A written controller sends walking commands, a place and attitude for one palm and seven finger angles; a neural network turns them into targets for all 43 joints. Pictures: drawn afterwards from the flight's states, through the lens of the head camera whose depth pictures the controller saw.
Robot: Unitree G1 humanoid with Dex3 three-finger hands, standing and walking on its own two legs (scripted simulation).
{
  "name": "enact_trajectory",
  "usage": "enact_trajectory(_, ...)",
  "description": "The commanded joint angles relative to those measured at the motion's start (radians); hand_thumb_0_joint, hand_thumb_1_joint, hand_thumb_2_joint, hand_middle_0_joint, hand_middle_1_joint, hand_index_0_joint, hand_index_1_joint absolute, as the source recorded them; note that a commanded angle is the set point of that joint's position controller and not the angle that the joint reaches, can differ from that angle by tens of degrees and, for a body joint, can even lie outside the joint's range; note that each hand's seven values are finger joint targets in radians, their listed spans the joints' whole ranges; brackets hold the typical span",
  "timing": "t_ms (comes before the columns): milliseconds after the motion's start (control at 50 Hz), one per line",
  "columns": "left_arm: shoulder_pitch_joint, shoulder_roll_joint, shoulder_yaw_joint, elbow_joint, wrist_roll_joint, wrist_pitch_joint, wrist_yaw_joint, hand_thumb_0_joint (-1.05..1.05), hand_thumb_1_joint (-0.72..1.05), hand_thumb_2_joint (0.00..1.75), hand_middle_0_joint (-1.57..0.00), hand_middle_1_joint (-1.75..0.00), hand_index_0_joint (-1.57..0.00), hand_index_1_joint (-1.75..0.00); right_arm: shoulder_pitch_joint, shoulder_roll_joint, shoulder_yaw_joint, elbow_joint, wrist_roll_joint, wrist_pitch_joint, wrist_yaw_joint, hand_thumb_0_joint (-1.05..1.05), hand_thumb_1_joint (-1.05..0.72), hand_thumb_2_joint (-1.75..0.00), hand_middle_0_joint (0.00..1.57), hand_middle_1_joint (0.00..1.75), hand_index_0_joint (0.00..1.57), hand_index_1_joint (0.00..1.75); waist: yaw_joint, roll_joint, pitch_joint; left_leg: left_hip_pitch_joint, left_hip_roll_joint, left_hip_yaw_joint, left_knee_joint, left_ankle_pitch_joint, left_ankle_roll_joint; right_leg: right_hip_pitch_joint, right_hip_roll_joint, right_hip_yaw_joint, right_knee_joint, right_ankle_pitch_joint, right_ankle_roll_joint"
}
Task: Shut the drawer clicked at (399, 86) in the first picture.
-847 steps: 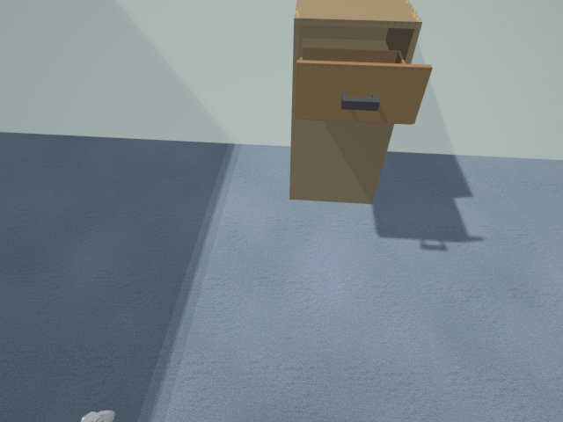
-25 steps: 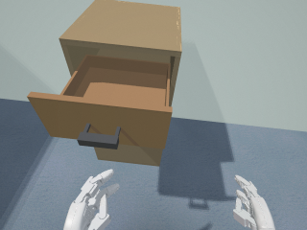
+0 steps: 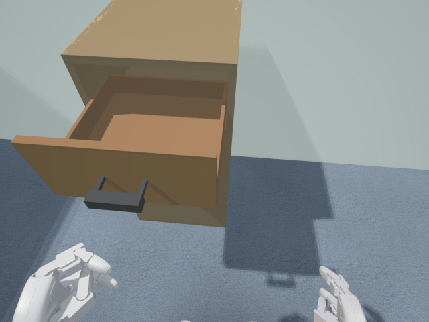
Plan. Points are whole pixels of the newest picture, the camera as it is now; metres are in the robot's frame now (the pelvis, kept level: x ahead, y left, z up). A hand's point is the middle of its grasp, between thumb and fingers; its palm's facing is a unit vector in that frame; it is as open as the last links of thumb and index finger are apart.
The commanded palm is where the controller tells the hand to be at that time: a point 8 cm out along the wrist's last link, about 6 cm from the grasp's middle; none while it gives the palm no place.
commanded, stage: raise the hand and make a fist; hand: left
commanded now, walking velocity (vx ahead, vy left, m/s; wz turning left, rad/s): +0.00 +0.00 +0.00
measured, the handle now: (119, 191) +0.35 +0.22 +0.04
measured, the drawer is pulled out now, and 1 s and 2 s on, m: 0.27 0.27 0.27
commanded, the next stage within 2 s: bring the fist close to the handle in 1.00 s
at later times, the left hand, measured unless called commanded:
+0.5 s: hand (77, 293) +0.15 +0.19 +0.12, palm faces -0.02 -1.00 -0.06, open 3.2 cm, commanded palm +0.10 +0.25 +0.13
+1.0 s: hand (63, 292) +0.15 +0.20 +0.13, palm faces +0.03 -1.00 -0.08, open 3.3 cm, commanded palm +0.09 +0.25 +0.14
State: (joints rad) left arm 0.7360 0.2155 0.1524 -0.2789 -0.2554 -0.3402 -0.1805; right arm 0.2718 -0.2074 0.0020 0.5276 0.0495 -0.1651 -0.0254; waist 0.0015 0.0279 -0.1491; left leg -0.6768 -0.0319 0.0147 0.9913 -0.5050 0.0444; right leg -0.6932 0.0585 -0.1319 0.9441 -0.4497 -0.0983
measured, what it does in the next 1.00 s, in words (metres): stands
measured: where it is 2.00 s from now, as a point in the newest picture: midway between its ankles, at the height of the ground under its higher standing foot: outside the picture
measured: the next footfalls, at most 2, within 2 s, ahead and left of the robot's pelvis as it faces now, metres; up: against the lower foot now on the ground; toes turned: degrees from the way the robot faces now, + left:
none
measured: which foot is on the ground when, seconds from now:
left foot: down 0.00-1.00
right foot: down 0.00-1.00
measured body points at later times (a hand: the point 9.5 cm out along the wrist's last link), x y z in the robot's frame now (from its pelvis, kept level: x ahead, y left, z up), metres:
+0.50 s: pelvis +0.00 +0.02 +0.02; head +0.00 +0.01 +0.47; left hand +0.15 +0.24 +0.12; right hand +0.21 -0.19 -0.02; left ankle -0.01 +0.09 -0.68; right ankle +0.01 -0.05 -0.68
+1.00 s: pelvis +0.00 +0.03 +0.02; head -0.01 +0.02 +0.47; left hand +0.14 +0.25 +0.14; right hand +0.20 -0.18 -0.03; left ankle -0.01 +0.09 -0.68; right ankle +0.01 -0.05 -0.68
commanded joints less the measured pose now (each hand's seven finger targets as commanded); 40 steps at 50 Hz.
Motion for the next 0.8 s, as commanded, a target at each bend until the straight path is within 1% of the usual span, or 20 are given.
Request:
enact_trajectory(0, 0.061, 0.097, 0.045, -0.182, -0.045, -0.135, -0.078, 0.0, 0.9, 0.9, -1.12, -1.3, -1.12, -1.3, -0.134, -0.108, -0.046, -0.171, 0.014, -0.112, -0.009, 0.0, -0.9, -0.9, 0.2, 0.3, 0.2, 0.3, -0.012, -0.062, -0.09, -0.077, 0.016, -0.068, -0.08, 0.22, -0.013, 0.262, -0.128, 0.296, -0.233, 0.3, 0.152)
enact_trajectory(40, 0.042, 0.099, 0.036, -0.175, -0.059, -0.144, -0.108, 0.0, 0.9, 0.9, -1.16, -1.34, -1.16, -1.34, -0.143, -0.121, -0.046, -0.168, 0.018, -0.132, -0.014, 0.0, -0.9, -0.9, 0.2, 0.3, 0.2, 0.3, -0.023, -0.083, -0.066, -0.059, 0.018, -0.072, -0.085, 0.206, -0.008, 0.237, -0.126, 0.297, -0.26, 0.231, 0.153)
enact_trajectory(80, 0.029, 0.128, 0.065, -0.17, -0.069, -0.139, -0.124, 0.0, 0.9, 0.9, -1.2, -1.38, -1.2, -1.38, -0.129, -0.128, -0.05, -0.169, 0.021, -0.146, -0.021, 0.0, -0.9, -0.9, 0.2, 0.3, 0.2, 0.3, -0.013, -0.078, -0.08, -0.039, 0.017, -0.069, -0.105, 0.192, -0.007, 0.243, -0.123, 0.288, -0.276, 0.166, 0.139)
enact_trajectory(100, 0.017, 0.15, 0.091, -0.174, -0.071, -0.135, -0.123, 0.0, 0.9, 0.9, -1.22, -1.4, -1.22, -1.4, -0.129, -0.13, -0.052, -0.166, 0.021, -0.15, -0.025, 0.0, -0.9, -0.9, 0.2, 0.3, 0.2, 0.3, -0.005, -0.053, -0.083, -0.033, 0.018, -0.067, -0.114, 0.19, -0.008, 0.25, -0.124, 0.286, -0.282, 0.141, 0.132)
enact_trajectory(140, 0.01, 0.181, 0.137, -0.177, -0.072, -0.121, -0.1, 0.0, 0.9, 0.9, -1.26, -1.45, -1.26, -1.45, -0.139, -0.128, -0.052, -0.159, 0.021, -0.15, -0.031, 0.0, -0.9, -0.9, 0.2, 0.3, 0.2, 0.3, 0.01, -0.033, -0.079, -0.014, 0.019, -0.062, -0.123, 0.185, -0.007, 0.254, -0.121, 0.285, -0.296, 0.097, 0.127)
enact_trajectory(160, 0.006, 0.163, 0.131, -0.187, -0.075, -0.115, -0.093, 0.0, 0.9, 0.9, -1.28, -1.47, -1.28, -1.47, -0.136, -0.123, -0.049, -0.162, 0.022, -0.15, -0.032, 0.0, -0.9, -0.9, 0.2, 0.3, 0.2, 0.3, 0.014, -0.021, -0.077, 0.001, 0.019, -0.06, -0.142, 0.182, -0.007, 0.257, -0.117, 0.27, -0.3, 0.071, 0.117)
enact_trajectory(220, -0.018, 0.146, 0.118, -0.211, -0.082, -0.094, -0.078, 0.0, 0.9, 0.9, -1.34, -1.53, -1.34, -1.53, -0.141, -0.123, -0.043, -0.163, 0.022, -0.161, -0.032, 0.0, -0.9, -0.9, 0.2, 0.3, 0.2, 0.3, 0.016, 0.019, -0.072, 0.052, 0.024, -0.064, -0.175, 0.205, -0.004, 0.255, -0.105, 0.23, -0.3, 0.087, 0.103)
enact_trajectory(240, -0.016, 0.145, 0.117, -0.205, -0.077, -0.084, -0.072, 0.0, 0.9, 0.9, -1.36, -1.56, -1.36, -1.56, -0.15, -0.124, -0.041, -0.158, 0.023, -0.16, -0.031, 0.0, -0.9, -0.9, 0.2, 0.3, 0.2, 0.3, 0.016, 0.012, -0.061, 0.063, 0.027, -0.066, -0.178, 0.211, -0.002, 0.256, -0.104, 0.234, -0.309, 0.098, 0.11)
enact_trajectory(300, -0.021, 0.108, 0.047, -0.218, -0.065, -0.047, -0.084, 0.0, 0.9, 0.9, -1.4, -1.6, -1.4, -1.6, -0.147, -0.129, -0.032, -0.168, 0.023, -0.174, -0.026, 0.0, -0.9, -0.9, 0.2, 0.3, 0.2, 0.3, 0.009, 0.012, -0.032, 0.1, 0.031, -0.071, -0.213, 0.228, 0.0, 0.247, -0.091, 0.192, -0.309, 0.12, 0.097)
enact_trajectory(380, -0.034, 0.108, 0.012, -0.246, -0.044, 0.012, -0.088, 0.0, 0.9, 0.9, -1.4, -1.6, -1.4, -1.6, -0.146, -0.134, -0.024, -0.17, 0.022, -0.189, -0.021, 0.0, -0.9, -0.9, 0.2, 0.3, 0.2, 0.3, 0.006, -0.007, -0.005, 0.144, 0.036, -0.084, -0.253, 0.244, 0.003, 0.242, -0.074, 0.151, -0.31, 0.139, 0.083)
enact_trajectory(440, 0.002, 0.147, 0.055, -0.294, -0.024, 0.041, -0.061, 0.0, 0.9, 0.9, -1.4, -1.6, -1.4, -1.6, -0.163, -0.127, -0.022, -0.167, 0.017, -0.194, -0.017, 0.0, -0.9, -0.9, 0.2, 0.3, 0.2, 0.3, 0.034, -0.001, -0.02, 0.175, 0.041, -0.087, -0.281, 0.284, -0.005, 0.269, -0.063, 0.114, -0.292, 0.18, 0.069)
enact_trajectory(480, 0.004, 0.125, 0.045, -0.333, -0.023, 0.049, -0.046, 0.0, 0.9, 0.9, -1.4, -1.6, -1.4, -1.6, -0.158, -0.118, -0.019, -0.17, 0.019, -0.193, -0.012, 0.0, -0.9, -0.9, 0.2, 0.3, 0.2, 0.3, 0.032, 0.001, -0.011, 0.197, 0.043, -0.088, -0.301, 0.288, -0.014, 0.262, -0.055, 0.089, -0.285, 0.185, 0.067)
enact_trajectory(500, 0.018, 0.116, 0.043, -0.363, -0.025, 0.051, -0.037, 0.0, 0.9, 0.9, -1.4, -1.6, -1.4, -1.6, -0.161, -0.115, -0.018, -0.178, 0.017, -0.196, -0.009, 0.0, -0.9, -0.9, 0.2, 0.3, 0.2, 0.3, 0.04, 0.007, -0.023, 0.207, 0.043, -0.092, -0.309, 0.302, -0.02, 0.267, -0.052, 0.076, -0.274, 0.195, 0.065)
enact_trajectory(520, 0.014, 0.106, 0.027, -0.379, -0.023, 0.052, -0.032, 0.0, 0.9, 0.9, -1.4, -1.6, -1.4, -1.6, -0.16, -0.116, -0.015, -0.176, 0.017, -0.198, -0.007, 0.0, -0.9, -0.9, 0.2, 0.3, 0.2, 0.3, 0.035, 0.031, -0.008, 0.22, 0.046, -0.095, -0.315, 0.308, -0.028, 0.253, -0.049, 0.068, -0.269, 0.196, 0.062)
enact_trajectory(540, 0.019, 0.109, 0.033, -0.399, -0.023, 0.054, -0.024, 0.0, 0.9, 0.9, -1.4, -1.6, -1.4, -1.6, -0.169, -0.116, -0.013, -0.174, 0.014, -0.2, -0.004, 0.0, -0.9, -0.9, 0.2, 0.3, 0.2, 0.3, 0.042, 0.04, -0.015, 0.226, 0.046, -0.096, -0.317, 0.319, -0.031, 0.259, -0.048, 0.064, -0.266, 0.202, 0.06)
enact_trajectory(580, 0.017, 0.09, 0.007, -0.403, -0.019, 0.061, -0.021, 0.0, 0.9, 0.9, -1.4, -1.6, -1.4, -1.6, -0.158, -0.118, -0.01, -0.171, 0.016, -0.203, -0.002, 0.0, -0.9, -0.9, 0.2, 0.3, 0.2, 0.3, 0.031, 0.032, 0.007, 0.233, 0.05, -0.103, -0.326, 0.306, -0.037, 0.243, -0.046, 0.057, -0.27, 0.186, 0.062)
enact_trajectory(640, 0.023, 0.056, -0.033, -0.354, -0.013, 0.074, -0.033, 0.0, 0.9, 0.9, -1.4, -1.6, -1.4, -1.6, -0.164, -0.13, -0.012, -0.163, 0.017, -0.207, -0.002, 0.0, -0.9, -0.9, 0.2, 0.3, 0.2, 0.3, 0.018, -0.026, 0.051, 0.22, 0.053, -0.117, -0.329, 0.271, -0.036, 0.216, -0.04, 0.056, -0.278, 0.16, 0.065)
enact_trajectory(700, 0.022, 0.048, -0.07, -0.383, -0.001, 0.083, -0.048, 0.0, 0.9, 0.9, -1.4, -1.6, -1.4, -1.6, -0.151, -0.136, -0.013, -0.174, 0.017, -0.211, 0.0, 0.0, -0.9, -0.9, 0.2, 0.3, 0.2, 0.3, 0.015, -0.009, 0.026, 0.231, 0.052, -0.124, -0.335, 0.267, -0.042, 0.215, -0.042, 0.057, -0.269, 0.157, 0.066)
enact_trajectory(760, 0.022, 0.072, -0.062, -0.437, 0.022, 0.081, -0.028, 0.0, 0.9, 0.9, -1.4, -1.6, -1.4, -1.6, -0.153, -0.132, -0.013, -0.179, 0.012, -0.214, 0.006, 0.0, -0.9, -0.9, 0.2, 0.3, 0.2, 0.3, 0.029, 0.032, 0.006, 0.241, 0.055, -0.135, -0.341, 0.27, -0.049, 0.213, -0.043, 0.058, -0.254, 0.147, 0.064)
enact_trajectory(780, 0.015, 0.088, -0.039, -0.435, 0.026, 0.08, -0.017, 0.0, 0.9, 0.9, -1.4, -1.6, -1.4, -1.6, -0.144, -0.13, -0.016, -0.174, 0.01, -0.21, 0.006, 0.0, -0.9, -0.9, 0.2, 0.3, 0.2, 0.3, 0.03, 0.027, -0.002, 0.243, 0.056, -0.137, -0.341, 0.284, -0.054, 0.218, -0.042, 0.056, -0.249, 0.155, 0.062)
